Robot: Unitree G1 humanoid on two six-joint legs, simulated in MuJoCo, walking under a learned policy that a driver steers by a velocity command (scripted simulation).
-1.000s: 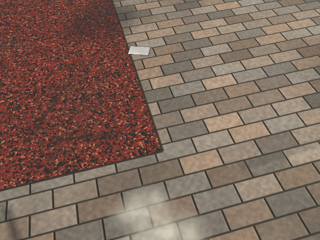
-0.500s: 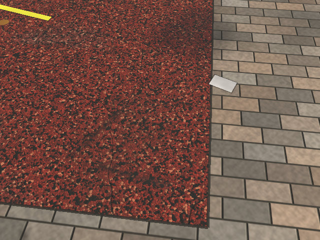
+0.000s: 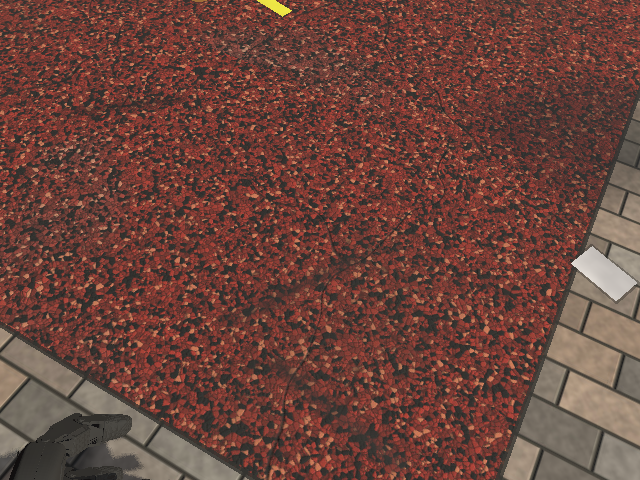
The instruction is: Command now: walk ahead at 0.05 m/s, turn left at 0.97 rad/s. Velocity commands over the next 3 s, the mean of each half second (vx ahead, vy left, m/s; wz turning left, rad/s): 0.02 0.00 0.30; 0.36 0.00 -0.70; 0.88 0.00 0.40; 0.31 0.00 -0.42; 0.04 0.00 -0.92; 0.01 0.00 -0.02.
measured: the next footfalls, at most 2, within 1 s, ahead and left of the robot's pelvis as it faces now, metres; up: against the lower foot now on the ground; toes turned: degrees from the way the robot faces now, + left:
right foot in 0.14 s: +0.15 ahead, -0.16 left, +0.00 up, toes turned +16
left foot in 0.50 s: +0.04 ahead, +0.07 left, +0.00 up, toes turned +1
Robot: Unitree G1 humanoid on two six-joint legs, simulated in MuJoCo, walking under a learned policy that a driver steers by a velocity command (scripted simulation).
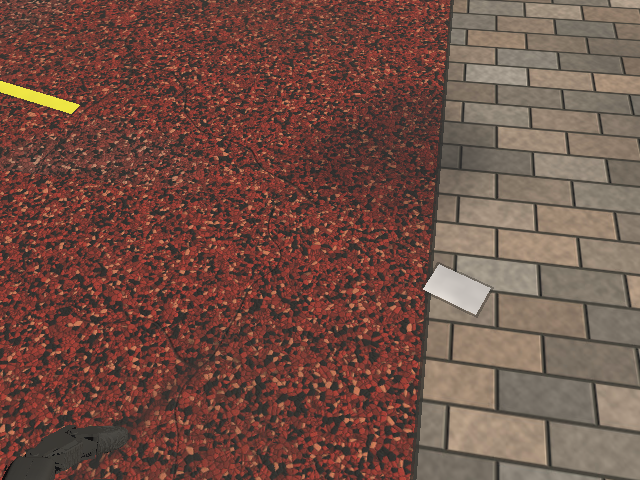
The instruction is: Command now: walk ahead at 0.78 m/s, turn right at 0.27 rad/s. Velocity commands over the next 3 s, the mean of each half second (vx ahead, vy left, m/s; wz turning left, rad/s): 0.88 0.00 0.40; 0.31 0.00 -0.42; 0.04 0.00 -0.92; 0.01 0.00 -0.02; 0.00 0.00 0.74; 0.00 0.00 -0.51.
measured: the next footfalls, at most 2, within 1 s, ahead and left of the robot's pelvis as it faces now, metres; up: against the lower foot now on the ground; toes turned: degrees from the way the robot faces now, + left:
left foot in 0.44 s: +0.51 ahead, +0.01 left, +0.00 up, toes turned +15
right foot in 0.86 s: +0.83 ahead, -0.12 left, +0.00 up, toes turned +7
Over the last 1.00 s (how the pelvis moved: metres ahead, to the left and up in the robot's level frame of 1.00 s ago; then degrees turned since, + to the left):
0.14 -0.16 -0.03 -17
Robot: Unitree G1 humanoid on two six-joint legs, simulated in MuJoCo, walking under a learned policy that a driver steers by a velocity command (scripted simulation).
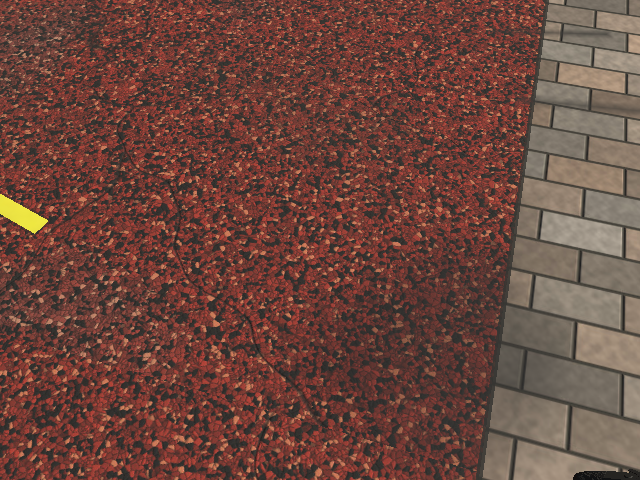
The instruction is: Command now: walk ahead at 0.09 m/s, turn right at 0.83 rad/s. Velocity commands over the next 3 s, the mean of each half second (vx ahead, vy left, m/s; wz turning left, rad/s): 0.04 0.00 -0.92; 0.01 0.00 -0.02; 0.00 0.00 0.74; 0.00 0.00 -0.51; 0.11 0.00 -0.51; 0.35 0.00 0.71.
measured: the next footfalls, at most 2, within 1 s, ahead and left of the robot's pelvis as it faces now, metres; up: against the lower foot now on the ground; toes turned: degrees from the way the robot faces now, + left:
left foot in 0.40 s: +0.25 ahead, +0.12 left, +0.00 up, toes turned -33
right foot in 0.80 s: +0.08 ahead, -0.07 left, +0.00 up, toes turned -29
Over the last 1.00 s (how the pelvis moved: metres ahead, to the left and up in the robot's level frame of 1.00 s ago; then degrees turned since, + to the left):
0.67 -0.08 0.01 0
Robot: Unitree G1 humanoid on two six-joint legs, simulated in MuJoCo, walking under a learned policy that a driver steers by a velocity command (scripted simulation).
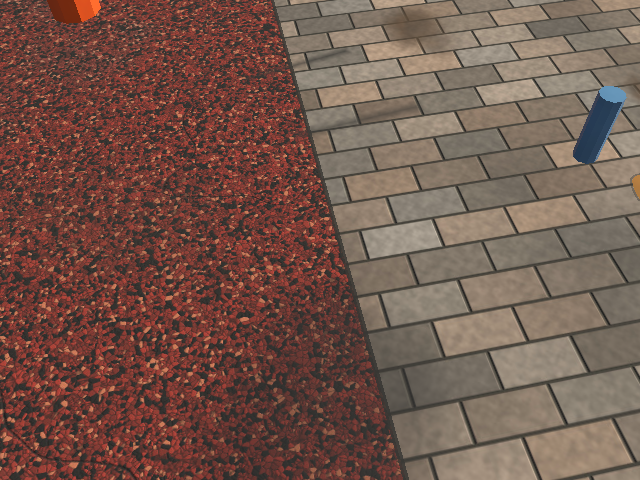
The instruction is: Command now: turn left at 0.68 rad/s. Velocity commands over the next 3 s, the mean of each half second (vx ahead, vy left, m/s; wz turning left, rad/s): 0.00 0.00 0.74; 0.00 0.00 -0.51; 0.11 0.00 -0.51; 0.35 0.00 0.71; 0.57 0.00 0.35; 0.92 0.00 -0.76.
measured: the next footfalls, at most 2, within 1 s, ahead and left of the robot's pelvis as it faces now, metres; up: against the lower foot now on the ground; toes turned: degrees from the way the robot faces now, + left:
left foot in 0.16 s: +0.04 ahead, +0.14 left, +0.00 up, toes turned +14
right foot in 0.62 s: +0.15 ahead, -0.07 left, +0.00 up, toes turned +21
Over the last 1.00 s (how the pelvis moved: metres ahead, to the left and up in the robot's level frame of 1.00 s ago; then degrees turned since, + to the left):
0.12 0.05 0.02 -24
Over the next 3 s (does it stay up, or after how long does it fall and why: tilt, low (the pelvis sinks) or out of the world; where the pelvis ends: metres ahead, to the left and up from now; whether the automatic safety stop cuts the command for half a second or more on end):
stays up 0.88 0.07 -0.01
